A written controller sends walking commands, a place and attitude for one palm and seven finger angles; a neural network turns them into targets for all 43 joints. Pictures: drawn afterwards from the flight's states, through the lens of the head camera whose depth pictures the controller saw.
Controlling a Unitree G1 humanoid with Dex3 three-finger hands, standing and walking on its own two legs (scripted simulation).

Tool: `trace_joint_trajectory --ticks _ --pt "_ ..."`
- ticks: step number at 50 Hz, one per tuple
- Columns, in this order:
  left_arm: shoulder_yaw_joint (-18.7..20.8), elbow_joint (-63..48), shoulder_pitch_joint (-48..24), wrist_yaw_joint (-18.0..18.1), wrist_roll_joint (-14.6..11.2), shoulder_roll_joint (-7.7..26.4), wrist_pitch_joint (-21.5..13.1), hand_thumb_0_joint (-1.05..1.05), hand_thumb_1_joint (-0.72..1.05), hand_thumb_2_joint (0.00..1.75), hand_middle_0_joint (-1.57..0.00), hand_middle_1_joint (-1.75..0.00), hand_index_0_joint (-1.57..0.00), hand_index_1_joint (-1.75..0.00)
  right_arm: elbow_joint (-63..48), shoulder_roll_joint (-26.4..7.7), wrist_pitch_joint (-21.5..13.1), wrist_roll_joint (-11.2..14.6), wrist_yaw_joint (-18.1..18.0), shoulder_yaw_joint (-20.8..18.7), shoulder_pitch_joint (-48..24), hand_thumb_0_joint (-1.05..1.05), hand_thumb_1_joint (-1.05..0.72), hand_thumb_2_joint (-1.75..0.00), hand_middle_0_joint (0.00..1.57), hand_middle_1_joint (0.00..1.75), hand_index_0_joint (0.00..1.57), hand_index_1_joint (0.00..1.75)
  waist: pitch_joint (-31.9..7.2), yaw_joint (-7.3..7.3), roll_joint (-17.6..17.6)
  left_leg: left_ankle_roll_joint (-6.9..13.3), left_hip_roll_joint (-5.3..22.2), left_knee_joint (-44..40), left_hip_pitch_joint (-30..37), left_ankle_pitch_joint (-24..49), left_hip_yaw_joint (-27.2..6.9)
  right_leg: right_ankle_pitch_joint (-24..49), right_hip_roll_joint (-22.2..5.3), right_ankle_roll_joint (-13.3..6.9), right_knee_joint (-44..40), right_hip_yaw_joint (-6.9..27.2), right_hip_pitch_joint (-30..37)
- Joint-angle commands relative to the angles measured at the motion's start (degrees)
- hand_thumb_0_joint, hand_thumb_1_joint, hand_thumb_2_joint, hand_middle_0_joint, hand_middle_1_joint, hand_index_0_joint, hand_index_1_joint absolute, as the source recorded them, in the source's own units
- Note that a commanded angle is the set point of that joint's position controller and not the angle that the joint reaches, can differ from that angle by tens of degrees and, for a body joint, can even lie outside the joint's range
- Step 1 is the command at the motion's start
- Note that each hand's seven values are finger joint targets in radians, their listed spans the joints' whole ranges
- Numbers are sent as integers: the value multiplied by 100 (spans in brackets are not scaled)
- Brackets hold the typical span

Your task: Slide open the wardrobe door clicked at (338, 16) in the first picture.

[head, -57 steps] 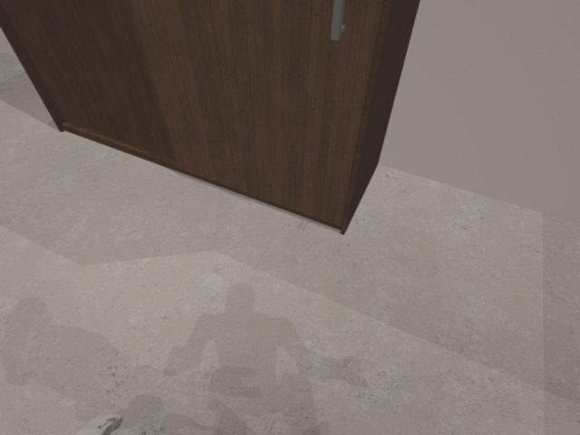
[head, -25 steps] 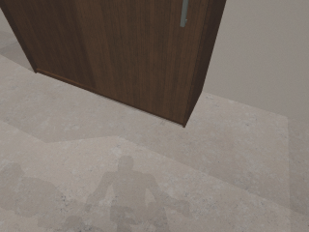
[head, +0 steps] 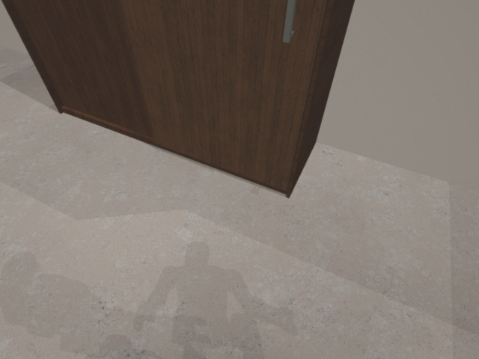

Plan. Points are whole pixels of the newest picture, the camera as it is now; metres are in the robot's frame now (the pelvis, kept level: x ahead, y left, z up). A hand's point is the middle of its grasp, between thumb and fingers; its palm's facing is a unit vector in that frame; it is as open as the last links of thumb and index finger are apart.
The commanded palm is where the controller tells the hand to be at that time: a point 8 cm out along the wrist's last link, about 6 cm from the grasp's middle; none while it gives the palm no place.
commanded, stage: look at it before walking up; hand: right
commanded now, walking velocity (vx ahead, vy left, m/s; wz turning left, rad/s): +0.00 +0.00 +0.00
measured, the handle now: out of the picture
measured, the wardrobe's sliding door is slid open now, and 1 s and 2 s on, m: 0.00 0.00 0.00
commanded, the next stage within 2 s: walk to a spot facing it in 0.40 s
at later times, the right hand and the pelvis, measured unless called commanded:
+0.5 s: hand out of the picture +0.08 -0.25 -0.15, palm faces -0.03 +0.94 -0.34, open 7.4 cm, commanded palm none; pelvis +0.01 +0.00 +0.00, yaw +0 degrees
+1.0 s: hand out of the picture +0.05 -0.16 -0.17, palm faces -0.14 +0.96 -0.23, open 7.4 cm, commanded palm none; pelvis +0.01 +0.03 -0.01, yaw +12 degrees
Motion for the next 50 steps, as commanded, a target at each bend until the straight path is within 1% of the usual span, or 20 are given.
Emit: trace_joint_trajectory --ticks 1,13,16,26,27,30,35,37,38,39,40,41,42,43,44,45,46,47,48,50 --pt "259 -389 -297 51 -21 1161 -152 0 90 90 -20 -30 -20 -30 -377 -1193 -95 4 -62 -267 -236 0 -90 -90 20 30 20 30 -140 -34 42 190 657 -523 -171 5 -621 240 -607 -165 -486 615 -77" --pt "251 -384 -327 67 -43 1189 -180 0 90 90 -20 -30 -20 -30 -348 -1189 -108 9 -68 -268 -172 0 -90 -90 20 30 20 30 -364 -49 21 182 654 -390 81 713 -529 792 -660 -186 -448 637 78" --pt "248 -380 -365 69 -38 1204 -174 0 90 90 -20 -30 -20 -30 -322 -1190 -96 9 -64 -253 -199 0 -90 -90 20 30 20 30 -242 -42 -6 169 648 -430 2 583 -526 661 -661 -180 -523 631 77" --pt "257 -382 -391 79 -32 1220 -177 0 90 90 -20 -30 -20 -30 -325 -1221 -101 4 -66 -270 -203 0 -90 -90 20 30 20 30 -325 -41 51 182 659 -415 35 883 -548 864 -680 -165 -487 555 234" --pt "272 -407 -358 93 -24 1197 -170 0 90 90 -20 -30 -20 -30 -368 -1180 -66 0 -62 -281 -213 0 -90 -90 20 30 20 30 -261 -27 -9 188 627 -338 -82 995 -592 904 -698 -162 -420 499 277" --pt "204 -458 52 129 -18 528 -51 0 90 90 -20 -30 -20 -30 -438 -587 120 -5 -94 -221 154 0 -90 -90 20 30 20 30 -327 0 63 120 586 75 -308 1429 -666 1024 -746 -68 -39 199 259" --pt "395 -892 117 180 1 662 65 0 90 90 -20 -30 -20 -30 -866 -537 265 -45 -34 -349 333 0 -90 -90 20 30 20 30 -172 -14 -251 86 245 946 -980 1082 -626 573 -1098 -243 133 258 -3" --pt "471 -1055 19 181 10 723 71 0 90 90 -20 -30 -20 -30 -989 -411 304 -45 3 -393 442 0 -90 -90 20 30 20 30 -130 -53 -694 27 36 1691 -1191 373 -402 473 -1463 -466 -27 456 -201" --pt "508 -1124 -35 172 3 742 56 0 90 90 -20 -30 -20 -30 -1052 -339 320 -45 18 -407 512 0 -90 -90 20 30 20 30 -161 -97 -922 -20 -44 2228 -1279 -592 -213 774 -1751 -675 -100 590 -239" --pt "524 -1183 -78 168 13 727 41 0 90 90 -20 -30 -20 -30 -1118 -249 337 -50 34 -440 553 0 -90 -90 20 30 20 30 -148 -118 -1091 -78 -8 2627 -1270 -1352 -2 1100 -1977 -868 -139 612 -353" --pt "533 -1240 -136 157 31 715 34 0 90 90 -20 -30 -20 -30 -1146 -207 335 -45 63 -471 680 0 -90 -90 20 30 20 30 -179 -181 -1060 -63 138 2654 -1013 -1700 19 821 -2081 -912 -80 506 -557" --pt "536 -1294 -285 141 50 715 39 0 90 90 -20 -30 -20 -30 -1117 -152 310 -53 106 -503 953 0 -90 -90 20 30 20 30 -214 -357 -930 -33 200 2219 -539 -1605 40 180 -1991 -776 216 315 -872" --pt "533 -1347 -450 110 54 668 73 0 90 90 -20 -30 -20 -30 -971 -143 266 -79 132 -542 1468 0 -90 -90 20 30 20 30 -266 -631 -494 3 119 1414 155 -1085 111 -818 -1666 -487 968 -32 -1371" --pt "474 -1461 -404 61 7 297 145 0 90 90 -20 -30 -20 -30 -921 -597 176 -151 99 -626 1797 0 -90 -90 20 30 20 30 -123 -761 1411 323 846 -141 443 -1826 -1506 -2155 -720 34 2803 -718 -2363" --pt "414 -1765 -652 24 17 21 143 0 90 90 -20 -30 -20 -30 -1002 -980 124 -116 6 -664 1893 0 -90 -90 20 30 20 30 363 -775 2410 915 1994 -1482 -41 -2378 -3908 -2653 -73 249 4224 -472 -3429" --pt "441 -1787 -784 20 28 291 136 0 90 90 -20 -30 -20 -30 -1113 -834 78 -46 -71 -676 1753 0 -90 -90 20 30 20 30 568 -681 1609 929 1851 -1866 -552 -3158 -4195 -1856 -290 148 4505 305 -3263" --pt "478 -1698 -638 -19 23 256 76 0 90 90 -20 -30 -20 -30 -1170 -730 36 -49 -66 -651 1336 0 -90 -90 20 30 20 30 651 -392 995 991 1704 -1722 -653 -3188 -3838 -1298 -414 146 4558 364 -3218" --pt "491 -1599 -411 -45 63 269 30 0 90 90 -20 -30 -20 -30 -1227 -521 -32 -42 -47 -608 1107 0 -90 -90 20 30 20 30 478 -224 692 1011 1484 -1489 -547 -2591 -3289 -888 -507 190 4394 329 -3033" --pt "508 -1460 -204 -69 77 183 2 0 90 90 -20 -30 -20 -30 -1225 -438 -94 -37 -41 -600 1072 0 -90 -90 20 30 20 30 177 -139 446 1003 1294 -1314 -289 -2012 -2816 -641 -534 236 4289 230 -2848" --pt "494 -1395 -83 -65 79 41 -37 0 90 90 -20 -30 -20 -30 -1107 -320 -181 -32 -21 -604 1294 0 -90 -90 20 30 20 30 -75 -155 434 1013 1109 -1099 25 -1041 -2317 -396 -516 299 4080 112 -2778"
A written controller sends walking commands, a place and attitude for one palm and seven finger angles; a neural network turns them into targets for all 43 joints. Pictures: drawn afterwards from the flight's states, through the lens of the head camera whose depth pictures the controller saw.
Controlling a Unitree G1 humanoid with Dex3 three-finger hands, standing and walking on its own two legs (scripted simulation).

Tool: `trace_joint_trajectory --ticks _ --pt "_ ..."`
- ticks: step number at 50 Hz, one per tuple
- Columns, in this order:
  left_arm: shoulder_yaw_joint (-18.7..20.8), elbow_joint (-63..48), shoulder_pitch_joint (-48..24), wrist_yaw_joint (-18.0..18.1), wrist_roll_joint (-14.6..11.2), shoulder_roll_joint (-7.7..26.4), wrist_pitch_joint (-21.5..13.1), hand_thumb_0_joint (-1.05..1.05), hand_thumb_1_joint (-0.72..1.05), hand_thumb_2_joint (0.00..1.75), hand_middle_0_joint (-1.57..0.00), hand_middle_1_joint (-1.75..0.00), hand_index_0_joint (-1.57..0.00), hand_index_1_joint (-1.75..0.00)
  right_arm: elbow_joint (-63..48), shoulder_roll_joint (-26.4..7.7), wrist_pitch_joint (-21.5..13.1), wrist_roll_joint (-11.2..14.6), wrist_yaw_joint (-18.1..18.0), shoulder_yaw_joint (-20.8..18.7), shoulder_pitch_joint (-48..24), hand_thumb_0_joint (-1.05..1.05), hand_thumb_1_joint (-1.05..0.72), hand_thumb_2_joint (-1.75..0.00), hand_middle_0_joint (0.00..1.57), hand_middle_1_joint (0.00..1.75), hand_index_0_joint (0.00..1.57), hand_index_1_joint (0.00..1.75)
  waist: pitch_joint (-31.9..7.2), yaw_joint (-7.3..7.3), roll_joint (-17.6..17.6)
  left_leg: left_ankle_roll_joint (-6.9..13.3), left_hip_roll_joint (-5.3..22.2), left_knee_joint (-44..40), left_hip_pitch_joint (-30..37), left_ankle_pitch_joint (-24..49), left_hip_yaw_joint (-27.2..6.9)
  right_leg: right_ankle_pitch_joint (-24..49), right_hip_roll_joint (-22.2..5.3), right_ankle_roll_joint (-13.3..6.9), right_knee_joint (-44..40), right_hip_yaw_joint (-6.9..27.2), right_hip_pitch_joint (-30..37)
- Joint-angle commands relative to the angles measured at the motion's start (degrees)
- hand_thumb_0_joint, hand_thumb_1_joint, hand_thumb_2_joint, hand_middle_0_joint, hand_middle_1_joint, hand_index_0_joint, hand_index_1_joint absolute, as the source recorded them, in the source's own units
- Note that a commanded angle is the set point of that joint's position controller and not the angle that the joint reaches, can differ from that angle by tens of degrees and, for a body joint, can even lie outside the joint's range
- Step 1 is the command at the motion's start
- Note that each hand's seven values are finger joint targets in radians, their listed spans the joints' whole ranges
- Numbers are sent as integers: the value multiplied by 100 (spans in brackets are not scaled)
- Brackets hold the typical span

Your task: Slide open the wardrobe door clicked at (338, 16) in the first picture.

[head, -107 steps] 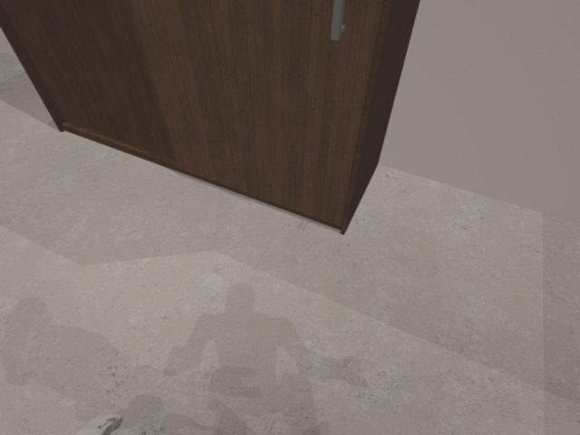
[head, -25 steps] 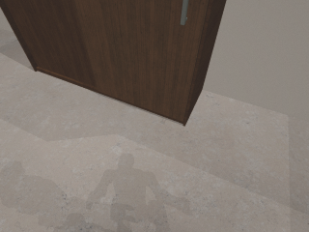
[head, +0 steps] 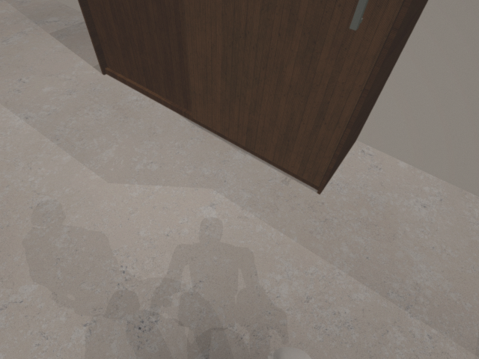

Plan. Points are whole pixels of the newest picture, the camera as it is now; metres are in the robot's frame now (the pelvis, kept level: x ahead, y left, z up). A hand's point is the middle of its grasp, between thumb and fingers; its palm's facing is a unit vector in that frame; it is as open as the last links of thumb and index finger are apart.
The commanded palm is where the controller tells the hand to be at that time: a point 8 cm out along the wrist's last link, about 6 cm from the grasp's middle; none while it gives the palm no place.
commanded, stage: walk to a spot facing it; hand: right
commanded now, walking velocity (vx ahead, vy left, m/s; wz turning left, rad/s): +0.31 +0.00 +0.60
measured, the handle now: out of the picture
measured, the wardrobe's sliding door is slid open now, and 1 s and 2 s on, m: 0.00 0.00 0.00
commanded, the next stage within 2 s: turn to face it in 1.78 s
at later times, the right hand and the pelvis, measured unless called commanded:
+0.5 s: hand (369, 326) +0.22 -0.27 -0.17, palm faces -0.21 +0.96 -0.21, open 7.4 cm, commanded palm none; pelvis +0.14 -0.07 +0.01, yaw +18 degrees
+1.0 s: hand (248, 203) +0.51 -0.02 -0.17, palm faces -0.61 +0.77 -0.18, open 7.4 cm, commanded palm none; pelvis +0.30 +0.04 -0.01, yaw +36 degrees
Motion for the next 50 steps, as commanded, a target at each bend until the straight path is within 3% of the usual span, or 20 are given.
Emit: trace_joint_trajectory --ticks 1,11,13,15,16,17,18,19,21,25,30,36,39,41,42,43,44,45,48,50 --pt "212 -653 -333 -2 -6 490 -369 0 90 90 -20 -30 -20 -30 -301 -1202 -294 20 -67 -385 279 0 -90 -90 20 30 20 30 -312 74 769 641 1482 -2064 772 -215 -2239 596 -192 115 -33 169 -978" --pt "186 -1057 -880 -21 -68 231 -522 0 90 90 -20 -30 -20 -30 -94 -1185 -299 -51 -83 -433 662 0 -90 -90 20 30 20 30 -120 -164 1050 747 1425 -1891 793 143 -2450 352 33 120 -1753 20 -538" --pt "187 -1066 -707 -5 -108 212 -585 0 90 90 -20 -30 -20 -30 -149 -1250 -278 -65 -94 -472 440 0 -90 -90 20 30 20 30 -167 -53 1176 677 1397 -1605 424 435 -2452 185 124 62 -2448 19 238" --pt "214 -827 130 73 -121 329 -651 0 90 90 -20 -30 -20 -30 -261 -1240 -244 -27 -85 -521 36 0 -90 -90 20 30 20 30 -374 357 1010 405 966 -908 -384 397 -2131 681 231 27 -3543 -39 1850" --pt "282 -570 881 174 -116 709 -696 0 90 90 -20 -30 -20 -30 -332 -988 -236 8 -47 -487 -18 0 -90 -90 20 30 20 30 -701 634 158 210 497 105 -1228 268 -1732 432 -240 -82 -3968 351 3286" --pt "431 -431 1567 202 -8 1400 -704 0 90 90 -20 -30 -20 -30 -426 -604 -222 78 43 -437 130 0 -90 -90 20 30 20 30 -1061 826 -1619 -144 -232 1958 -2513 -1482 -745 -835 -2063 -589 -4642 2577 4126" --pt "391 -517 1710 201 -49 1476 -654 0 90 90 -20 -30 -20 -30 -596 -676 -277 24 65 -439 -108 0 -90 -90 20 30 20 30 -702 810 -1207 -281 116 2858 -2739 -1605 -339 -1309 -2720 -1017 -5063 3250 3480" --pt "324 -517 1378 190 -4 1121 -657 0 90 90 -20 -30 -20 -30 -518 -745 -258 -35 69 -456 -368 0 -90 -90 20 30 20 30 -300 717 -816 -298 330 3522 -2770 -1290 -312 -1646 -2519 -979 -5317 3098 2743" --pt "140 -576 794 186 -22 519 -705 0 90 90 -20 -30 -20 -30 -379 -686 -157 -93 192 -499 -381 0 -90 -90 20 30 20 30 451 295 -490 -337 736 3823 -2611 -297 -178 -913 -1849 -609 -5426 1754 1727" --pt "54 -376 996 247 -75 224 -845 0 90 90 -20 -30 -20 -30 -246 -448 28 -95 241 -456 -144 0 -90 -90 20 30 20 30 156 87 -581 -501 796 3940 -2442 627 -9 1795 -1320 -254 -5073 9 1915" --pt "36 -78 1494 273 -73 173 -879 0 90 90 -20 -30 -20 -30 -475 -334 109 -93 261 -410 -822 0 -90 -90 20 30 20 30 297 177 -307 -555 893 3577 -3125 945 196 2975 -1438 -386 -4971 -473 2529" --pt "44 272 2097 272 9 232 -809 0 90 90 -20 -30 -20 -30 -809 -204 33 -59 320 -264 -2182 0 -90 -90 20 30 20 30 620 574 -317 -369 785 1463 -2751 791 840 3771 -1524 -719 -4890 -1028 3073" --pt "104 278 2021 252 4 453 -768 0 90 90 -20 -30 -20 -30 -767 -320 -31 -50 294 -270 -1961 0 -90 -90 20 30 20 30 218 389 -426 -61 393 782 -1754 365 1127 5697 -1614 -721 -4082 -1434 3270" --pt "162 189 1818 230 -28 696 -743 0 90 90 -20 -30 -20 -30 -507 -545 -97 -69 244 -357 -1076 0 -90 -90 20 30 20 30 -371 -40 -590 161 87 460 -432 186 1296 6659 -1553 -563 -2744 -1674 3089" --pt "164 92 1629 197 -67 747 -724 0 90 90 -20 -30 -20 -30 -267 -812 -163 -79 209 -441 -238 0 -90 -90 20 30 20 30 -859 -453 -577 260 51 8 977 527 1290 6072 -1454 -362 -1527 -1773 2461" --pt "116 -43 1707 106 -165 480 -697 0 90 90 -20 -30 -20 -30 -105 -1430 -217 -94 139 -546 436 0 -90 -90 20 30 20 30 -1504 -722 426 679 1200 -314 2852 643 -186 3108 -1110 -148 287 -1690 710" --pt "80 -307 1658 141 -205 103 -734 0 90 90 -20 -30 -20 -30 -52 -1945 -251 32 59 -647 842 0 -90 -90 20 30 20 30 -2094 -635 1243 1484 2922 -838 3715 1749 -3311 -1243 -164 166 2351 -1125 -985" --pt "138 -423 1170 167 -128 343 -772 0 90 90 -20 -30 -20 -30 -135 -1928 -210 133 -7 -640 560 0 -90 -90 20 30 20 30 -1579 -625 560 1446 2760 -1202 2939 1998 -2784 -754 -409 -16 2283 -219 -1315" --pt "160 -321 996 141 -20 235 -561 0 90 90 -20 -30 -20 -30 -412 -1234 -263 91 -61 -451 -633 0 -90 -90 20 30 20 30 -359 123 103 938 2176 -1837 330 514 -1834 223 -859 54 1642 81 -693" --pt "130 -196 1291 123 17 56 -430 0 90 90 -20 -30 -20 -30 -392 -1073 -343 19 -66 -394 -792 0 -90 -90 20 30 20 30 -241 423 188 793 1806 -2021 -461 556 -1334 417 -845 119 1123 -13 -351"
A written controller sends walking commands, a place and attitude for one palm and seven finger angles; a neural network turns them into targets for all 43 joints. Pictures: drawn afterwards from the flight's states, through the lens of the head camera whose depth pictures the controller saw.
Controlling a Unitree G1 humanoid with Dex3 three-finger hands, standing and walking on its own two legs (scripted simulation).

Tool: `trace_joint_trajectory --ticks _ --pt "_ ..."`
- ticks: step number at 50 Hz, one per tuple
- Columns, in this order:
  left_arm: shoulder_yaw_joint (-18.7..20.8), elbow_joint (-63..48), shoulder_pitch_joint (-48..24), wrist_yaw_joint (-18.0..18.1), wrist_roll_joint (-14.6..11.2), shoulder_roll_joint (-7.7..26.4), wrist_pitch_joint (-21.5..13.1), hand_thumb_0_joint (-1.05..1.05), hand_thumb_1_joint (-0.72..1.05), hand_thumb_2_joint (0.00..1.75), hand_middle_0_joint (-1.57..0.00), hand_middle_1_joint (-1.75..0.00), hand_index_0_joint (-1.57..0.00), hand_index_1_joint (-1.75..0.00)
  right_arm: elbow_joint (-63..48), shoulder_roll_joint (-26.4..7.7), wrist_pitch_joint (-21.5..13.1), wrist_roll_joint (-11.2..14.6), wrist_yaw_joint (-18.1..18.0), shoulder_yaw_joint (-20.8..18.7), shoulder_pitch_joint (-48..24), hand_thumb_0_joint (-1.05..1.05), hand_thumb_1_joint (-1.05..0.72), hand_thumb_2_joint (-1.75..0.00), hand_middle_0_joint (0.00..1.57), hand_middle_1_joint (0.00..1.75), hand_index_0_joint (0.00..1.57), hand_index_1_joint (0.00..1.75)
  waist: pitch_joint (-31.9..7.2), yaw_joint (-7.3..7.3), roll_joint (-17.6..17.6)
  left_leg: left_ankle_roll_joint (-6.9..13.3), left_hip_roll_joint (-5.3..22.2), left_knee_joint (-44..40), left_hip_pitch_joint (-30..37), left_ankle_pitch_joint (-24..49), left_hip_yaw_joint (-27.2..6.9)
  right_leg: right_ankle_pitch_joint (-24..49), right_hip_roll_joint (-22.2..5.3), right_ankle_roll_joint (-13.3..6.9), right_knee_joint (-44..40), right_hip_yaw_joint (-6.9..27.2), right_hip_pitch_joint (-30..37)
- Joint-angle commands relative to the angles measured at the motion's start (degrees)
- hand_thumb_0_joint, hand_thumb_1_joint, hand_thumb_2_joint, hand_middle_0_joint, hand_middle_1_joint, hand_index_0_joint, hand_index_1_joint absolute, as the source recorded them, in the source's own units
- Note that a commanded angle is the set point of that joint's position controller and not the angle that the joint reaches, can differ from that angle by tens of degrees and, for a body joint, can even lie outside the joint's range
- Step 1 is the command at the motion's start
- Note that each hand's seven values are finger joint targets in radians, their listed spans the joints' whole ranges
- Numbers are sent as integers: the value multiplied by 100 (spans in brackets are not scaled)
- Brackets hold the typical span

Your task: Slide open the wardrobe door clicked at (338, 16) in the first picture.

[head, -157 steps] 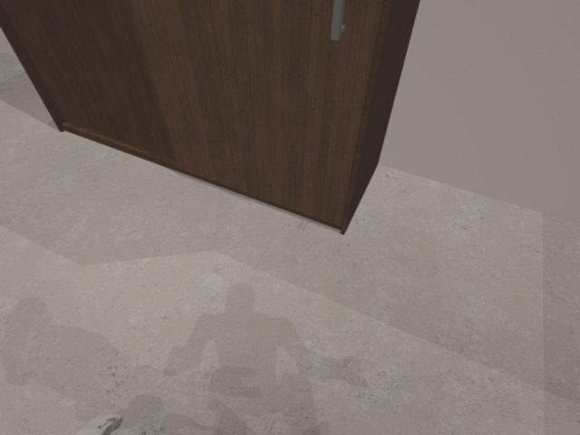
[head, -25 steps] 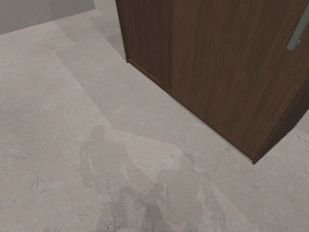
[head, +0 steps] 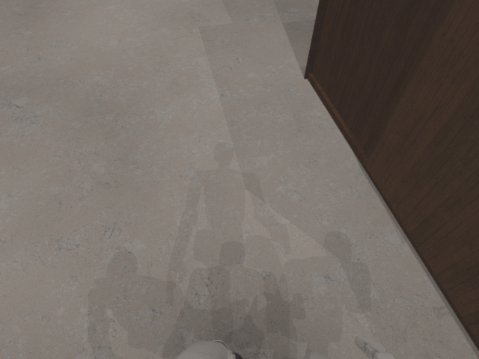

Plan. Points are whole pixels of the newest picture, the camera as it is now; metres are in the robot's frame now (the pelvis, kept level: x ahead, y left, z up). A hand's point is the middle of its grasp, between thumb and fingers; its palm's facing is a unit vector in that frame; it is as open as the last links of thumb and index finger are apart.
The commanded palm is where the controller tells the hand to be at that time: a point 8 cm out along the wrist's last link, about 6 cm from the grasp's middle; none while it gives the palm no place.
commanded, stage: walk to a spot facing it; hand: right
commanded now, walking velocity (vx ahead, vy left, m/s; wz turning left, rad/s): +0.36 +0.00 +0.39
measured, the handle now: out of the picture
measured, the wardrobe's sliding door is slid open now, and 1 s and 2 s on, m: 0.00 0.00 0.00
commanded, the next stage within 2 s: turn to face it in 0.78 s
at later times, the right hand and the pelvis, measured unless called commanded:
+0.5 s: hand (393, 356) +0.18 -0.26 -0.17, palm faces -0.10 +0.98 -0.19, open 7.4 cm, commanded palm none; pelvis +0.20 -0.06 +0.01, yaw +15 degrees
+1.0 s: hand (307, 196) +0.50 -0.10 -0.13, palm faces -0.52 +0.80 -0.29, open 7.4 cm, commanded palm none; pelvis +0.27 -0.02 +0.00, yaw +31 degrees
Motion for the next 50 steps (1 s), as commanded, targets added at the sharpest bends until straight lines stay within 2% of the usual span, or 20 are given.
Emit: trace_joint_trajectory --ticks 1,7,14,16,18,19,20,21,22,25,28,35,41,43,44,45,46,47,48,50 --pt "166 -567 103 -21 49 515 -80 0 90 90 -20 -30 -20 -30 -161 -881 -137 -56 -117 -265 542 0 -90 -90 20 30 20 30 -625 -105 -37 374 1635 -2357 -4 225 -1956 517 -192 97 -577 260 -666" --pt "190 -978 -935 -120 77 563 -136 0 90 90 -20 -30 -20 -30 41 -758 -233 -45 -83 -284 1162 0 -90 -90 20 30 20 30 -558 -408 458 377 1389 -2304 733 413 -2094 1051 -18 172 -1726 314 -1385" --pt "131 -1457 -2203 -170 10 515 -256 0 90 90 -20 -30 -20 -30 138 -878 -220 -73 -165 -282 1762 0 -90 -90 20 30 20 30 -593 -769 486 390 1533 -1755 1779 2222 -2450 582 428 114 -3344 152 -1147" --pt "121 -1496 -2275 -152 -19 537 -280 0 90 90 -20 -30 -20 -30 139 -936 -177 -64 -164 -308 1786 0 -90 -90 20 30 20 30 -615 -773 673 311 1486 -1550 1784 2722 -2477 459 620 40 -3831 40 -644" --pt "161 -1382 -1805 -81 -31 669 -310 0 90 90 -20 -30 -20 -30 126 -962 -157 -44 -169 -330 1583 0 -90 -90 20 30 20 30 -745 -450 557 131 1310 -939 1400 3120 -2392 715 763 -34 -4657 -28 450" --pt "198 -1139 -1055 0 -17 869 -345 0 90 90 -20 -30 -20 -30 47 -929 -152 -4 -166 -342 1386 0 -90 -90 20 30 20 30 -1014 -87 421 -104 1027 -135 720 3014 -2165 1304 613 -129 -5279 65 1788" --pt "323 -943 -314 66 63 1485 -396 0 90 90 -20 -30 -20 -30 0 -634 -141 73 -124 -332 1561 0 -90 -90 20 30 20 30 -1737 123 -747 -461 339 1259 -501 1244 -1597 2230 -798 -553 -5377 1423 3484" --pt "353 -837 199 56 22 1833 -346 0 90 90 -20 -30 -20 -30 -53 -517 -189 72 -77 -281 1658 0 -90 -90 20 30 20 30 -2008 153 -1652 -702 92 2999 -1478 -2047 -901 3746 -2205 -1253 -5417 2555 4025" --pt "259 -925 -117 57 -29 1531 -309 0 90 90 -20 -30 -20 -30 47 -712 -114 5 -103 -315 1683 0 -90 -90 20 30 20 30 -1851 43 -892 -756 407 3657 -1488 -1995 -1071 3197 -2208 -1333 -5553 2153 3293" --pt "106 -1047 -983 83 -14 915 -320 0 90 90 -20 -30 -20 -30 8 -464 96 -70 42 -328 1259 0 -90 -90 20 30 20 30 -454 -353 -740 -935 893 3809 -1449 -1138 -822 2909 -1457 -1015 -5964 930 1456" --pt "116 -970 -1080 103 -21 857 -314 0 90 90 -20 -30 -20 -30 34 -268 313 -62 73 -336 1465 0 -90 -90 20 30 20 30 -548 -535 -986 -998 935 3435 -1038 -664 -583 3181 -1075 -845 -5898 -120 1063" --pt "277 -787 -745 83 14 981 -202 0 90 90 -20 -30 -20 -30 -311 -116 465 -92 87 -333 541 0 -90 -90 20 30 20 30 -432 -319 -998 -1094 1032 1875 -1062 -187 -286 2960 -1159 -909 -5819 -719 1382" --pt "396 -718 -540 29 63 1246 -77 0 90 90 -20 -30 -20 -30 -536 -254 361 -103 65 -294 103 0 -90 -90 20 30 20 30 -523 -223 -1131 -860 668 511 -202 -488 42 3268 -1319 -721 -5010 -960 1610" --pt "396 -803 -478 -17 18 1262 -44 0 90 90 -20 -30 -20 -30 -389 -613 247 -113 10 -356 810 0 -90 -90 20 30 20 30 -1001 -660 -473 -649 575 -594 1276 382 -4 3607 -1149 -329 -3404 -1240 1127" --pt "294 -958 -379 -72 -37 937 -18 0 90 90 -20 -30 -20 -30 -238 -1272 137 -154 -76 -474 1386 0 -90 -90 20 30 20 30 -1570 -900 1113 -152 1905 -970 2779 2249 -1795 1219 -470 33 -1796 -1424 -400" --pt "214 -1137 -569 -7 -60 704 18 0 90 90 -20 -30 -20 -30 -78 -1645 119 -12 -146 -504 1759 0 -90 -90 20 30 20 30 -1897 -946 1446 507 2952 -1006 2956 4850 -2841 -1641 232 183 -626 -649 -1192" --pt "165 -1067 -596 71 -82 706 74 0 90 90 -20 -30 -20 -30 -116 -1561 135 9 -229 -486 1589 0 -90 -90 20 30 20 30 -2139 -895 1158 640 2860 -1120 2685 4304 -2621 -1580 155 89 -378 176 -1067" --pt "155 -985 -664 83 -70 666 98 0 90 90 -20 -30 -20 -30 -189 -1378 160 -19 -273 -432 1134 0 -90 -90 20 30 20 30 -1878 -752 1064 633 2719 -1265 2314 3373 -2500 -1323 166 61 -202 294 -1136" --pt "161 -812 -634 70 -31 696 149 0 90 90 -20 -30 -20 -30 -277 -1042 183 -24 -312 -326 643 0 -90 -90 20 30 20 30 -1465 -543 673 443 2392 -1388 1621 2683 -1922 -810 85 45 -330 376 -889" --pt "87 -510 -101 49 1 549 213 0 90 90 -20 -30 -20 -30 -339 -765 135 -62 -309 -153 44 0 -90 -90 20 30 20 30 -1107 -133 592 131 2022 -1530 773 2255 -981 -293 159 62 -1021 296 -346"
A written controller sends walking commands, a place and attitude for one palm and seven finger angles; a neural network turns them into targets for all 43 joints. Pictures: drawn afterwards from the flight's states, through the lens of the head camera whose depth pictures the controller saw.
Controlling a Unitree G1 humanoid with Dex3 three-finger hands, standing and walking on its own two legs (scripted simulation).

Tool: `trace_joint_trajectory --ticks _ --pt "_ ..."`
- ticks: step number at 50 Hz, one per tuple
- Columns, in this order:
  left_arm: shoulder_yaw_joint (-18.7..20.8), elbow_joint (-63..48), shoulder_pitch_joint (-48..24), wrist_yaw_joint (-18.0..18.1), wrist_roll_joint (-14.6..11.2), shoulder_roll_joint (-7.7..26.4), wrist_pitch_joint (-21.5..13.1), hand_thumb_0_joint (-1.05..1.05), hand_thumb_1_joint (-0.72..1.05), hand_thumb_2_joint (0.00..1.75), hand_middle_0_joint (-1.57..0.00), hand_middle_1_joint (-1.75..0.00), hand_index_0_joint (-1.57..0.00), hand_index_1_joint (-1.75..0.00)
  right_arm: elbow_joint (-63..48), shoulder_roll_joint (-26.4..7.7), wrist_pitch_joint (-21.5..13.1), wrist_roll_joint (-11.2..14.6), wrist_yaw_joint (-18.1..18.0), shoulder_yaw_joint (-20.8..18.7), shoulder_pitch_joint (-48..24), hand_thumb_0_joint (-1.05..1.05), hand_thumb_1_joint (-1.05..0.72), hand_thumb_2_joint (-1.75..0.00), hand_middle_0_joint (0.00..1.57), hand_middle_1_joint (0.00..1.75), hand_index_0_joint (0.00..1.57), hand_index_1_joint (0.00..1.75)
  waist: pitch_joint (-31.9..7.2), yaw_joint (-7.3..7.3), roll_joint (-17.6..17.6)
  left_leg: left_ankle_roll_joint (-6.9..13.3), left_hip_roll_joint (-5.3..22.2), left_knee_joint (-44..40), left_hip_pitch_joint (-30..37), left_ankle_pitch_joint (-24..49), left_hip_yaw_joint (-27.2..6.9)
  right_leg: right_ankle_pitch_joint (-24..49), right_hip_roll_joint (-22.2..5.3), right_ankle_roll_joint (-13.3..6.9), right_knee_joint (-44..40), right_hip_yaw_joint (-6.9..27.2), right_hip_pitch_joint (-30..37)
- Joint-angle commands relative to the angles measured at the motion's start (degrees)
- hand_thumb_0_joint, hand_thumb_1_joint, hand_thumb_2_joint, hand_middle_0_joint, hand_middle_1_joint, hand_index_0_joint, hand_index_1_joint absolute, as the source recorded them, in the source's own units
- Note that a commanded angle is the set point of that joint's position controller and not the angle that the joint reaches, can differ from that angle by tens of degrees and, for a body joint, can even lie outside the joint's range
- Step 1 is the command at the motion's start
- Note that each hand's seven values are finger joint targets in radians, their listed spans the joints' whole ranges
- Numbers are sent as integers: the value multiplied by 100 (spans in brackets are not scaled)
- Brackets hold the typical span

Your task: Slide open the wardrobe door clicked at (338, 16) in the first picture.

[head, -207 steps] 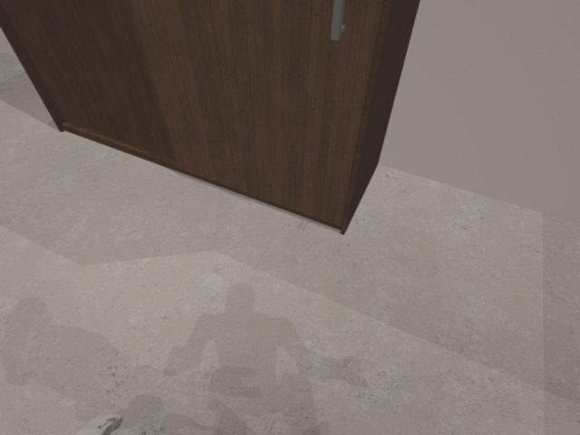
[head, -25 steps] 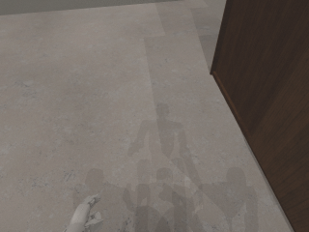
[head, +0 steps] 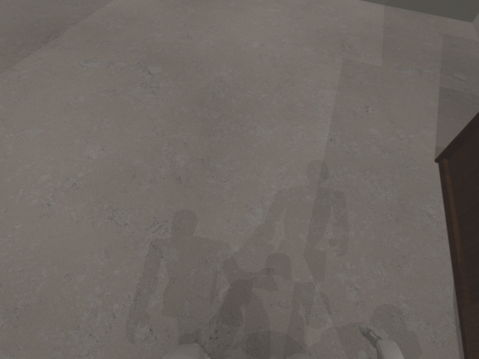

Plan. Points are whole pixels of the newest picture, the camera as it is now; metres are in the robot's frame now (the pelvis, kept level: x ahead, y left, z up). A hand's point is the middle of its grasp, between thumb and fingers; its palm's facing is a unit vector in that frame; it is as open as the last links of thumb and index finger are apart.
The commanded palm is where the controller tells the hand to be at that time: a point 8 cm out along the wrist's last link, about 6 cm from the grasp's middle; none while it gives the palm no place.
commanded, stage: turn to face it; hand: right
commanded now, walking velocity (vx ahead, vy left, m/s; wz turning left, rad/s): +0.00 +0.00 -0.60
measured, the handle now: out of the picture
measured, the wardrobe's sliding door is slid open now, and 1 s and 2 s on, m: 0.00 0.00 0.00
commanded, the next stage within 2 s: none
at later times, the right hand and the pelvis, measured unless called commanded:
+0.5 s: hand out of the picture +0.04 -0.25 -0.16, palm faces +0.27 +0.94 -0.21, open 7.4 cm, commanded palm none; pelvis +0.02 -0.04 +0.02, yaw -13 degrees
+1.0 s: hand out of the picture -0.03 -0.18 -0.13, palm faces +0.53 +0.80 -0.27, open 7.4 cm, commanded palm none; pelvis +0.00 +0.03 +0.02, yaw -33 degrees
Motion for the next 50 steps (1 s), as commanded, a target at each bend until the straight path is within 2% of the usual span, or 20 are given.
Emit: trace_joint_trajectory --ticks 1,7,11,12,13,14,15,17,18,20,27,32,35,37,38,39,40,42,44,50 --pt "-69 -195 523 -32 -9 10 -114 0 90 90 -20 -30 -20 -30 -155 -661 -58 -19 -113 -50 142 0 -90 -90 20 30 20 30 -881 -56 1047 569 1403 -1858 362 2267 -543 651 101 7 -483 412 20" --pt "-48 -299 56 -115 -43 -89 -138 0 90 90 -20 -30 -20 -30 73 -770 10 -23 -135 -135 477 0 -90 -90 20 30 20 30 -449 -389 1223 637 1716 -1854 631 1961 -473 527 321 0 -1843 52 88" --pt "19 -307 321 -165 -23 -62 -182 0 90 90 -20 -30 -20 -30 29 -711 71 34 -148 -204 485 0 -90 -90 20 30 20 30 -593 -235 876 169 1603 -1032 445 1464 -26 1669 367 -78 -3357 -104 872" --pt "84 -325 462 -176 -6 171 -221 0 90 90 -20 -30 -20 -30 -35 -523 121 54 -129 -206 557 0 -90 -90 20 30 20 30 -625 -174 30 -135 1223 -351 65 660 218 2441 -32 -295 -3983 628 1085" --pt "188 -425 581 -164 29 686 -250 0 90 90 -20 -30 -20 -30 -187 -207 158 84 -103 -169 634 0 -90 -90 20 30 20 30 -574 -143 -1456 -539 529 738 -700 -947 471 3568 -1145 -868 -4641 2212 1231" --pt "250 -342 774 -76 79 796 -283 0 90 90 -20 -30 -20 -30 -336 -178 182 33 -134 -135 232 0 -90 -90 20 30 20 30 -563 125 -1677 -600 245 2049 -1213 -1924 -5 3922 -1552 -1372 -5109 3157 1320" --pt "248 -295 775 -14 59 743 -315 0 90 90 -20 -30 -20 -30 -325 -215 175 3 -124 -179 87 0 -90 -90 20 30 20 30 -643 72 -1146 -540 331 2665 -1470 -1608 -463 3910 -1430 -1426 -5015 3029 1387" --pt "194 -446 253 1 37 534 -364 0 90 90 -20 -30 -20 -30 -202 -197 112 13 -67 -216 184 0 -90 -90 20 30 20 30 -802 -140 -493 -585 433 2938 -1575 -853 -627 4056 -994 -1324 -4772 2300 1606" --pt "183 -511 89 4 22 484 -391 0 90 90 -20 -30 -20 -30 -144 -206 100 18 -40 -218 282 0 -90 -90 20 30 20 30 -934 -202 -312 -626 444 2840 -1490 -657 -594 4227 -830 -1245 -4704 1937 1683" --pt "197 -536 45 6 7 527 -402 0 90 90 -20 -30 -20 -30 -71 -238 129 37 -38 -219 375 0 -90 -90 20 30 20 30 -1058 -183 -293 -698 406 2557 -1317 -573 -581 4451 -652 -1237 -4667 1762 1843" --pt "302 -631 -120 -63 13 819 -284 0 90 90 -20 -30 -20 -30 -149 -378 206 47 -40 -234 291 0 -90 -90 20 30 20 30 -837 -92 -475 -771 270 1704 -1045 -590 -577 3060 -506 -1311 -4894 2258 1553" --pt "372 -755 -311 -106 29 1005 -210 0 90 90 -20 -30 -20 -30 -256 -460 195 68 -59 -223 353 0 -90 -90 20 30 20 30 -924 -111 -600 -691 89 1027 -562 -726 -620 2713 -397 -1338 -4820 2761 1281" --pt "406 -894 -573 -140 39 1074 -157 0 90 90 -20 -30 -20 -30 -282 -503 174 92 -82 -205 653 0 -90 -90 20 30 20 30 -955 -244 -654 -604 -70 210 164 -669 -595 2590 -234 -1266 -4744 2997 826" --pt "428 -1029 -842 -170 4 1025 -124 0 90 90 -20 -30 -20 -30 -207 -622 124 93 -104 -235 1170 0 -90 -90 20 30 20 30 -1027 -505 -538 -541 -62 -1097 1162 45 -495 2188 79 -977 -4438 2836 242" --pt "404 -1101 -862 -204 -40 809 -107 0 90 90 -20 -30 -20 -30 -206 -917 68 43 -135 -288 1405 0 -90 -90 20 30 20 30 -981 -631 126 -370 486 -2044 1933 76 -984 1553 471 -651 -3744 2485 -558" --pt "331 -1238 -719 -213 -73 334 -114 0 90 90 -20 -30 -20 -30 -304 -1499 13 -65 -177 -387 1389 0 -90 -90 20 30 20 30 -864 -621 1989 273 2298 -2797 2212 -603 -2933 150 1354 -98 -2072 1157 -1673" --pt "380 -1300 -863 -207 42 621 -106 0 90 90 -20 -30 -20 -30 -477 -1561 76 0 -163 -287 1030 0 -90 -90 20 30 20 30 -636 -537 1627 573 2761 -2767 1003 -513 -2834 -210 1162 -118 -912 1120 -1412" --pt "404 -1096 -797 -287 61 667 28 0 90 90 -20 -30 -20 -30 -627 -1185 23 21 -138 -227 389 0 -90 -90 20 30 20 30 -153 -225 1493 316 2049 -2795 122 -662 -2036 494 893 -92 122 1071 -1163" --pt "363 -966 -651 -348 50 591 41 0 90 90 -20 -30 -20 -30 -644 -873 -16 8 -128 -131 202 0 -90 -90 20 30 20 30 3 -87 1283 214 1606 -2405 269 493 -1020 1049 746 27 412 800 -1137" --pt "252 -1106 -1315 -365 -3 468 37 0 90 90 -20 -30 -20 -30 -349 -1108 -33 -42 -132 -177 1114 0 -90 -90 20 30 20 30 -417 -537 1298 433 1851 -1922 1413 2013 -527 641 636 188 -747 395 -951"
